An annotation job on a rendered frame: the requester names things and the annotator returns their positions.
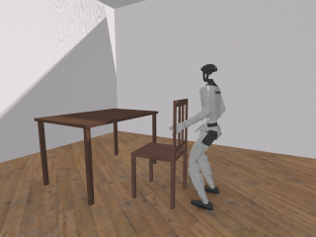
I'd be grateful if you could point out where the robot right upper arm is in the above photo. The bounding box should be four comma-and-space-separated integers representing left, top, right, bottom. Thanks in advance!
219, 89, 225, 114

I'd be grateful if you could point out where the right robot hand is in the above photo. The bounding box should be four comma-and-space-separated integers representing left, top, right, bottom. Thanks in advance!
196, 123, 207, 136

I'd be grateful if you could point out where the left robot hand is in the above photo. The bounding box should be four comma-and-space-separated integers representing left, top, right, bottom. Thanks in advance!
169, 122, 184, 136

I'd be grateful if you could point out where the chair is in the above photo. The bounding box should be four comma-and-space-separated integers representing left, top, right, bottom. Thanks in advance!
130, 99, 189, 209

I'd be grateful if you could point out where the table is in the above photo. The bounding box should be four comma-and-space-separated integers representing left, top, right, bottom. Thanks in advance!
34, 109, 159, 205

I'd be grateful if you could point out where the right robot shin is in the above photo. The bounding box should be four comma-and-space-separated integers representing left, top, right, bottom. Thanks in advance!
197, 160, 214, 189

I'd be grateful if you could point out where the robot left upper arm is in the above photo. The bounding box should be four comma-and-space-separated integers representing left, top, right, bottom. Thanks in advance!
199, 85, 212, 117

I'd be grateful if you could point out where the left robot forearm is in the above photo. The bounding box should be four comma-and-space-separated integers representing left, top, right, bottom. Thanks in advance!
182, 108, 209, 128

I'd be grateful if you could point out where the humanoid robot torso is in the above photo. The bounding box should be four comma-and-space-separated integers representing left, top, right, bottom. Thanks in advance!
200, 83, 221, 140

